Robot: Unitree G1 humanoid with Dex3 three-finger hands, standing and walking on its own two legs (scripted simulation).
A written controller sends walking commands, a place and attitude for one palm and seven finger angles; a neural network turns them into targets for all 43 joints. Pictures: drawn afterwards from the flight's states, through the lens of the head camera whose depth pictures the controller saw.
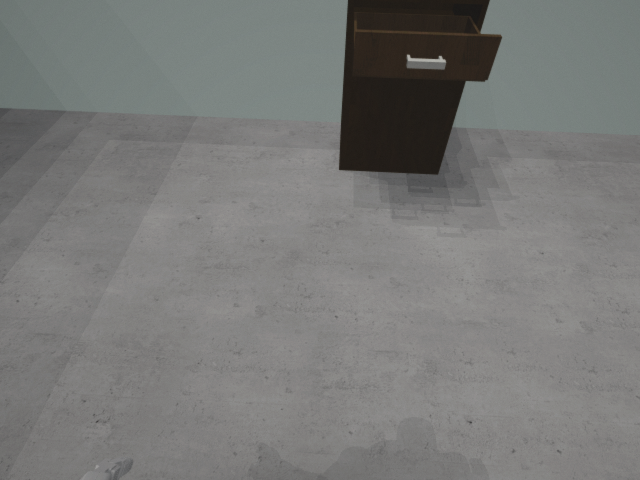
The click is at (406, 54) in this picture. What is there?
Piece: drawer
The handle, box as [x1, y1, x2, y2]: [406, 55, 445, 69]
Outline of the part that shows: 406,57 407,67 444,69 445,60 441,56 439,56 437,59 411,58 409,55 407,55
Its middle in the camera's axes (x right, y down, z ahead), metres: +0.34 -0.58 +1.26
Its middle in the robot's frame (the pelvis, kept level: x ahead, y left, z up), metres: +1.34 -0.27 -0.06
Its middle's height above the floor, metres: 0.71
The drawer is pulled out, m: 0.30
